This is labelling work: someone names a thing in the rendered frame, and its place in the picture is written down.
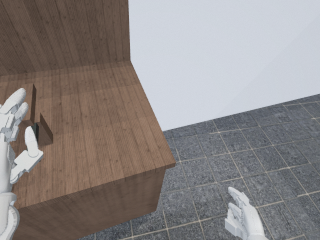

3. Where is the tap lever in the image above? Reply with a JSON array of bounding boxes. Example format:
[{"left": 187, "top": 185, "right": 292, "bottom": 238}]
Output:
[{"left": 23, "top": 123, "right": 40, "bottom": 162}]

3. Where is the robot left hand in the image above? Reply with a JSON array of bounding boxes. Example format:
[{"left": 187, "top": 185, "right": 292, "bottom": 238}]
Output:
[{"left": 0, "top": 88, "right": 44, "bottom": 193}]

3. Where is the robot right hand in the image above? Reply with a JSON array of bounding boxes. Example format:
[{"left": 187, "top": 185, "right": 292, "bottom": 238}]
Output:
[{"left": 225, "top": 187, "right": 265, "bottom": 240}]

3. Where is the counter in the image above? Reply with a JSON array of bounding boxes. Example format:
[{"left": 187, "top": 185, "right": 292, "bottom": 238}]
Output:
[{"left": 0, "top": 0, "right": 176, "bottom": 240}]

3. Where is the left robot forearm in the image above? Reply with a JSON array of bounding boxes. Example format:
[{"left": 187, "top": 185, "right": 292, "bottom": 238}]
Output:
[{"left": 0, "top": 192, "right": 20, "bottom": 240}]

